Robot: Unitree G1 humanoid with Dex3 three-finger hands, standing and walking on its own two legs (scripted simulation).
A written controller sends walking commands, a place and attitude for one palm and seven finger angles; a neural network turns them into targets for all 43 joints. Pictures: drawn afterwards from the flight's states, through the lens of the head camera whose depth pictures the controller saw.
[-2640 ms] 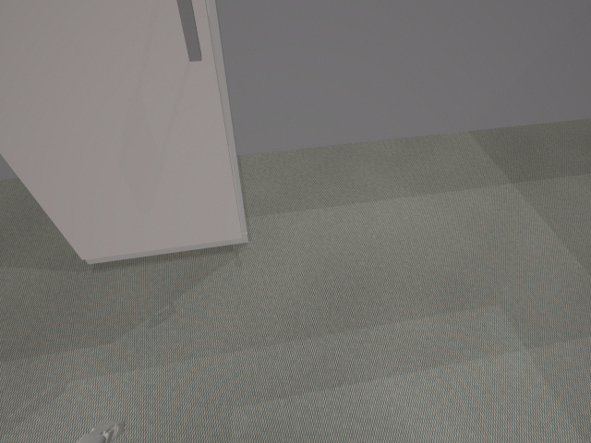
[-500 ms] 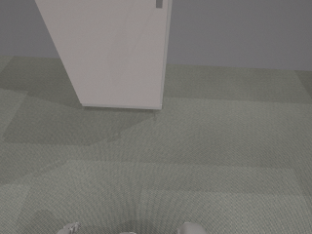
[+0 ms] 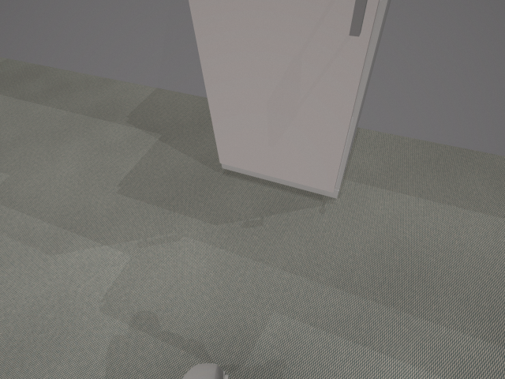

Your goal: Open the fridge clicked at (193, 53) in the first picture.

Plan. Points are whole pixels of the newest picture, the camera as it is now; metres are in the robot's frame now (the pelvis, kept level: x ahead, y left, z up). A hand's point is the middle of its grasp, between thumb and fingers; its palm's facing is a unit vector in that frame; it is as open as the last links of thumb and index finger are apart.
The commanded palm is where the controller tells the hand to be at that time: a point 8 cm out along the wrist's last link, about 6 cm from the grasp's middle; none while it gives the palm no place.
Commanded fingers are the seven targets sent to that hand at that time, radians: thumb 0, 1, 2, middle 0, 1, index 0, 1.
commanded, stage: walk to a spot facing it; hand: right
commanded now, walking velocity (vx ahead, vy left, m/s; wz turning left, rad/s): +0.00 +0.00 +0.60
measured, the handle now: out of the picture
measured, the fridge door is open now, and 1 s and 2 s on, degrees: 0 0 0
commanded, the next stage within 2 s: turn to face it in 0.96 s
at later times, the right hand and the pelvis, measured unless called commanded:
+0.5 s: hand out of the picture +0.15 -0.16 -0.18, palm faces -0.26 +0.95 -0.19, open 7.4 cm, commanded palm none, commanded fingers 0.00 -0.90 -0.90 0.20 0.30 0.20 0.30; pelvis +0.07 +0.02 -0.01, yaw +17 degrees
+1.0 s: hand (272, 242) +0.44 -0.01 -0.17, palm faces -0.61 +0.77 -0.17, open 7.4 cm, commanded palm none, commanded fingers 0.00 -0.90 -0.90 0.20 0.30 0.20 0.30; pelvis +0.23 +0.06 -0.01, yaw +36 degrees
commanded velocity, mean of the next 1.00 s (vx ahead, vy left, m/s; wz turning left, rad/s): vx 0.22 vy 0.00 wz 0.59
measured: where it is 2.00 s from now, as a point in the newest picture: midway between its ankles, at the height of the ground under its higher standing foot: (228, 357)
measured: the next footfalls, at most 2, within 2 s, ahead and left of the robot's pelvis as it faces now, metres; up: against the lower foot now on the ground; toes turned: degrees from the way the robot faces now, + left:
left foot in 0.18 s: +0.01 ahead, +0.16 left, +0.00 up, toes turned +13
right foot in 0.54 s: +0.24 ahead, -0.06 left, +0.00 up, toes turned +11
